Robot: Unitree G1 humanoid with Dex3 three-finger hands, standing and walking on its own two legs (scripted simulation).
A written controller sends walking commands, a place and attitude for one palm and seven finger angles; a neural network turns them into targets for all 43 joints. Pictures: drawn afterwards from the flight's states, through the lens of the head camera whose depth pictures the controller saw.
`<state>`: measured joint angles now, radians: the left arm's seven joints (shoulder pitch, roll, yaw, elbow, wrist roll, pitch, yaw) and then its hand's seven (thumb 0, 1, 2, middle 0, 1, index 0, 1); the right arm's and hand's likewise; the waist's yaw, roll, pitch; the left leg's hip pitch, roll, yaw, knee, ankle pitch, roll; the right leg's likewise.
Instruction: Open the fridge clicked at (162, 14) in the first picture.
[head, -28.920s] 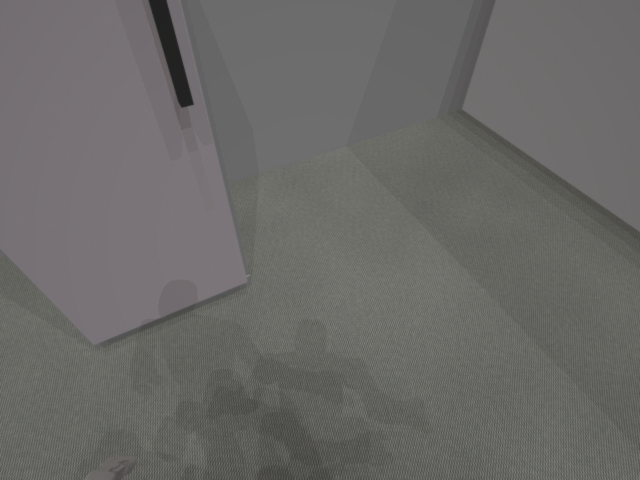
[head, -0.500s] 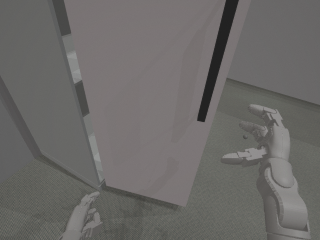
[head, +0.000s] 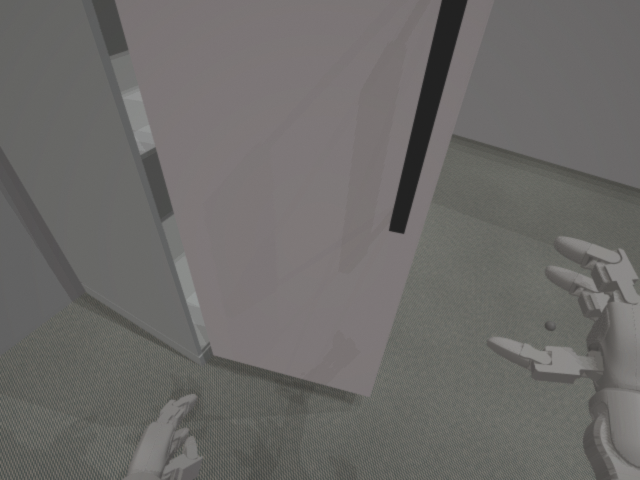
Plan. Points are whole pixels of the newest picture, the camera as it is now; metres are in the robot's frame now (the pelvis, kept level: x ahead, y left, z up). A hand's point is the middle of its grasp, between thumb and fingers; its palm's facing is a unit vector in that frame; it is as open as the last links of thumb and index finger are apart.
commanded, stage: draw the hand back to the body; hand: right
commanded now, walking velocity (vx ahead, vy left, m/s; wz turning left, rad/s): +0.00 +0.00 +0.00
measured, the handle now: (426, 106) +0.51 -0.14 +0.26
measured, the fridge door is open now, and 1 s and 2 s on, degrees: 74 74 74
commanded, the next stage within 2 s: step back with the hand held close in 0.76 s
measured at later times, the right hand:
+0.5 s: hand (619, 362) +0.20 -0.29 +0.15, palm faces +0.48 +0.81 -0.34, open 7.9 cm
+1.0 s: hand (615, 342) +0.21 -0.28 +0.17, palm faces +0.47 +0.79 -0.38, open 7.4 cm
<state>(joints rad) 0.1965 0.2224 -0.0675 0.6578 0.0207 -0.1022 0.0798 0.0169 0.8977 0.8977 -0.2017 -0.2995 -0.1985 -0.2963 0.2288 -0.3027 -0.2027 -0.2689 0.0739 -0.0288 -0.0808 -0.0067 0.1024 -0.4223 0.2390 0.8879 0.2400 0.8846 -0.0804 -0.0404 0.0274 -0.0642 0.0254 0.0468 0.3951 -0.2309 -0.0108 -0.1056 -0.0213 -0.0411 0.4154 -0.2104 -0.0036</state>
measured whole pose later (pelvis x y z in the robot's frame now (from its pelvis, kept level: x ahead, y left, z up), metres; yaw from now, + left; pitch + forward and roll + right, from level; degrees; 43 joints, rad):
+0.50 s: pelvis +0.01 -0.01 +0.00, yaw +0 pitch -5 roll +1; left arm 0.19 0.23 -0.03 0.65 0.02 -0.14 0.08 0.02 0.90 0.90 -0.20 -0.30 -0.20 -0.30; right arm 0.42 -0.33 -0.33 -0.34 0.07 -0.07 -0.09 0.01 -0.76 -0.84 0.21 0.38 0.21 0.38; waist -0.10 -0.04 0.02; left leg -0.05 0.04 0.04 0.37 -0.23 -0.03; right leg -0.10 -0.01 -0.05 0.42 -0.23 -0.02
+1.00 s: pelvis +0.01 -0.01 +0.00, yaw +0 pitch -2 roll +1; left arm 0.19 0.23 -0.04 0.62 0.02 -0.09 0.07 0.02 0.90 0.90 -0.20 -0.30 -0.20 -0.30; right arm 0.42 -0.35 -0.38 -0.38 0.06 -0.12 -0.10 0.02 -0.89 -0.90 0.21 0.31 0.21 0.30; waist -0.06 -0.04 -0.01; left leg -0.11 0.02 0.05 0.39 -0.23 -0.02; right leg -0.18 -0.02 -0.04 0.46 -0.24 -0.01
